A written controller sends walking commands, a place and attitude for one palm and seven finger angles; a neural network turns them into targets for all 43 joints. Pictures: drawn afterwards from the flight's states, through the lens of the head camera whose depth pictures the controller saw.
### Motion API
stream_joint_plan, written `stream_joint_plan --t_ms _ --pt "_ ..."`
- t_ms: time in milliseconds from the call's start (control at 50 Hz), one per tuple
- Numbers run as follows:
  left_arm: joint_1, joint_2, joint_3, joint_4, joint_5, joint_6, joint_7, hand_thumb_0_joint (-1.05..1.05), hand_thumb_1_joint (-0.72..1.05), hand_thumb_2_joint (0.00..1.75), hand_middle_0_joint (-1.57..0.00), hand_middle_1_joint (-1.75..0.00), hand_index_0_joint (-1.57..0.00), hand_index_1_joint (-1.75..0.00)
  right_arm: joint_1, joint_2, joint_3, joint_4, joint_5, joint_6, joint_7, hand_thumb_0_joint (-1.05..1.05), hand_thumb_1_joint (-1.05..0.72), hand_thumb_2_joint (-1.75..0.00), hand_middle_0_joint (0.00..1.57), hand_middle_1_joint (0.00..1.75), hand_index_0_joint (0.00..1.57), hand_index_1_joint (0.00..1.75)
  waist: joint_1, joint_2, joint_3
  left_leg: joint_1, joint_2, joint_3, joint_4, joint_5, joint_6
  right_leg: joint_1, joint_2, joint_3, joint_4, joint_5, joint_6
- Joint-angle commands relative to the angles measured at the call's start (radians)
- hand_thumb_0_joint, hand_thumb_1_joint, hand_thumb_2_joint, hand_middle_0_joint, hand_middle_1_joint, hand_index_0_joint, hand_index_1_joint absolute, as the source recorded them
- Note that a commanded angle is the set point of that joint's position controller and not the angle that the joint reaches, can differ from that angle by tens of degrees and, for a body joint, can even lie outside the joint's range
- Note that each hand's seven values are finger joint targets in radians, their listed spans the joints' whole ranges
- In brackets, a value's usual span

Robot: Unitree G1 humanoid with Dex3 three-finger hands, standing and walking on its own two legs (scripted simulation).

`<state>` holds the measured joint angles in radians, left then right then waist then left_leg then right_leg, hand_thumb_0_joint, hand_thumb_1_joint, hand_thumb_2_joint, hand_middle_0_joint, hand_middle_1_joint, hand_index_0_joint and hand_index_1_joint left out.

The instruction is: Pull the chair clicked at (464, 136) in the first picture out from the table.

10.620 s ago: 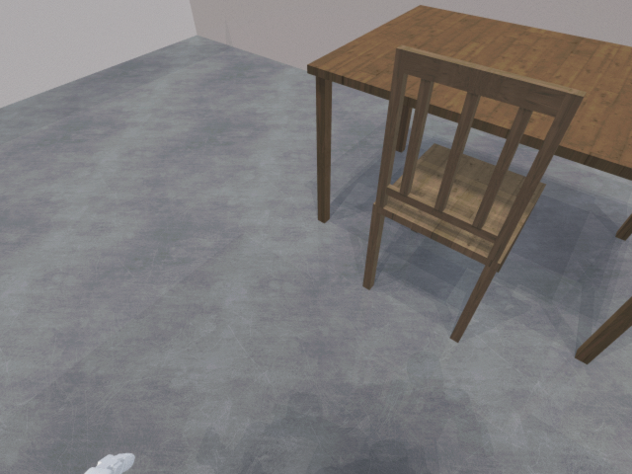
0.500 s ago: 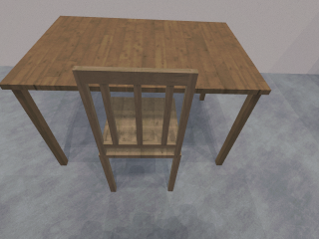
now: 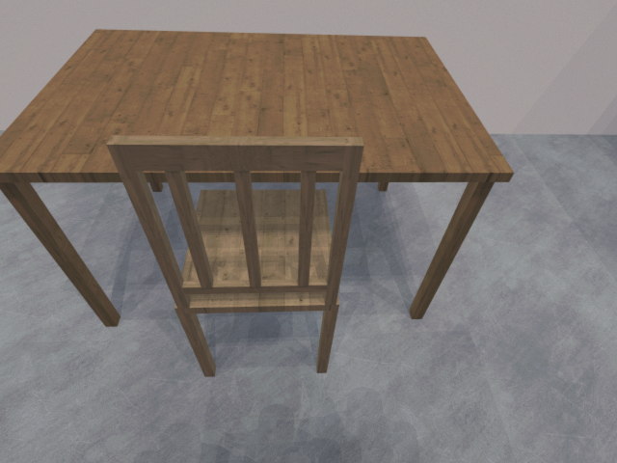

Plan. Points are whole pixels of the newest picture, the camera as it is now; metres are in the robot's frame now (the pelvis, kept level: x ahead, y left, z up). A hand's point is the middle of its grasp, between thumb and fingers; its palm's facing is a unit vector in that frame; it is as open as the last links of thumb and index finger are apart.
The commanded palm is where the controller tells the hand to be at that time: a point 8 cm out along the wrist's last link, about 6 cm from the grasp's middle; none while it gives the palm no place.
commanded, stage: look again from close up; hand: left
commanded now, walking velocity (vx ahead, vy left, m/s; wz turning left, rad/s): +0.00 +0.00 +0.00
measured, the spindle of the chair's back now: (249, 234) +0.53 +0.15 -0.08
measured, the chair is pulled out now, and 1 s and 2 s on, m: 0.00 0.00 0.00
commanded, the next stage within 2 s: none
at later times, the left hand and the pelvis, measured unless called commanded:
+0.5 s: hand out of the picture -0.01 +0.14 -0.18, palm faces +0.02 -0.99 -0.16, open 7.3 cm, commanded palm none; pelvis +0.03 -0.01 +0.00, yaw +0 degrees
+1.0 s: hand out of the picture -0.01 +0.14 -0.18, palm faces +0.03 -0.98 -0.17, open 7.3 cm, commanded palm none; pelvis +0.03 -0.02 +0.00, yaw +0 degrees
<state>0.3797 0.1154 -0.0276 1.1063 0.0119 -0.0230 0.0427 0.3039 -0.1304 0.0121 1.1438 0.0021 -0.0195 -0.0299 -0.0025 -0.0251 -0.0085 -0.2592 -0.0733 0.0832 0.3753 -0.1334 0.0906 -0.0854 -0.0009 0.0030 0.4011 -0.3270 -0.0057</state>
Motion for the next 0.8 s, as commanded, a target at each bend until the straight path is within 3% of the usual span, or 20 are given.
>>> stream_joint_plan --t_ms 0,240,380,540,680,780 --pt "0.111 0.081 0.015 -0.002 0.0 -0.006 0.009 0.0 0.9 0.9 -0.2 -0.3 -0.2 -0.3 0.045 -0.089 -0.012 -0.025 0.0 -0.012 -0.004 0.0 -0.9 -0.9 0.2 0.3 0.2 0.3 0.005 0.003 0.086 0.116 0.165 -0.19 -0.063 0.033 -0.024 -0.159 -0.101 0.081 -0.095 0.125 -0.036" --pt "0.104 0.087 0.016 0.0 -0.002 -0.006 0.011 0.0 0.9 0.9 -0.2 -0.3 -0.2 -0.3 0.039 -0.099 -0.008 -0.02 -0.002 -0.019 -0.01 0.0 -0.9 -0.9 0.2 0.3 0.2 0.3 0.006 0.022 0.042 0.17 0.17 -0.181 -0.029 0.156 -0.02 -0.113 -0.103 0.075 -0.088 0.199 -0.032" --pt "0.101 0.089 0.014 0.0 -0.001 -0.005 0.012 0.0 0.9 0.9 -0.2 -0.3 -0.2 -0.3 0.023 -0.105 -0.006 -0.021 0.0 -0.016 -0.011 0.0 -0.9 -0.9 0.2 0.3 0.2 0.3 0.007 -0.008 0.084 0.153 0.169 -0.179 -0.03 0.151 -0.019 -0.111 -0.106 0.074 -0.099 0.215 -0.029" --pt "0.101 0.099 0.017 0.0 -0.002 -0.006 0.013 0.0 0.9 0.9 -0.2 -0.3 -0.2 -0.3 0.027 -0.113 -0.004 -0.019 -0.001 -0.02 -0.014 0.0 -0.9 -0.9 0.2 0.3 0.2 0.3 0.006 0.002 0.044 0.186 0.171 -0.178 -0.017 0.231 -0.018 -0.08 -0.108 0.071 -0.09 0.261 -0.027" --pt "0.102 0.102 0.016 0.001 -0.001 -0.004 0.012 0.0 0.9 0.9 -0.2 -0.3 -0.2 -0.3 0.014 -0.113 -0.002 -0.019 0.001 -0.016 -0.012 0.0 -0.9 -0.9 0.2 0.3 0.2 0.3 0.009 -0.001 0.099 0.155 0.166 -0.176 -0.032 0.168 -0.02 -0.093 -0.111 0.073 -0.107 0.235 -0.026" --pt "0.107 0.101 0.016 0.004 -0.002 -0.005 0.012 0.0 0.9 0.9 -0.2 -0.3 -0.2 -0.3 0.011 -0.116 -0.002 -0.02 -0.001 -0.013 -0.012 0.0 -0.9 -0.9 0.2 0.3 0.2 0.3 0.009 -0.003 0.093 0.16 0.164 -0.178 -0.033 0.151 -0.021 -0.091 -0.112 0.074 -0.11 0.229 -0.028"
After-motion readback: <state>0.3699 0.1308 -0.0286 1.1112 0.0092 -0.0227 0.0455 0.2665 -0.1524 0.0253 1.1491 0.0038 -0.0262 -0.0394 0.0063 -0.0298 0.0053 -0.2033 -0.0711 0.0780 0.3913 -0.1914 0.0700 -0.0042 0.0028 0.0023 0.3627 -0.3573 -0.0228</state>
